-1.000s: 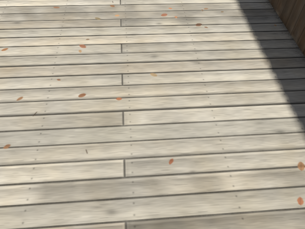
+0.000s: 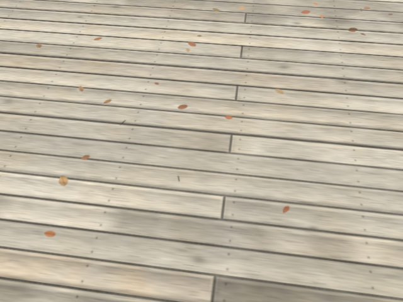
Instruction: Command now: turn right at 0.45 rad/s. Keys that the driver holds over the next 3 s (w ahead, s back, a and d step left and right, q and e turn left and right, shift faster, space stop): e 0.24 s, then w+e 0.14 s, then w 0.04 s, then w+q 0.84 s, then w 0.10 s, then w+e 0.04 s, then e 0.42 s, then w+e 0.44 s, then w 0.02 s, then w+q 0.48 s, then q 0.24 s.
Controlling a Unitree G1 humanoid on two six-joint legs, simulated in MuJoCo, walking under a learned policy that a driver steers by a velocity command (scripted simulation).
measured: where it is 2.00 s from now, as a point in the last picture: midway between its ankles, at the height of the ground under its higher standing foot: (217, 245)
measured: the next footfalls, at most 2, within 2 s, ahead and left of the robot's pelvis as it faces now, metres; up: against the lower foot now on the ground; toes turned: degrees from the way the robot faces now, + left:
right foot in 0.08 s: +0.03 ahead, -0.13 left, +0.00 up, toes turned -7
left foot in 0.66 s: +0.18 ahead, +0.07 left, +0.00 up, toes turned -14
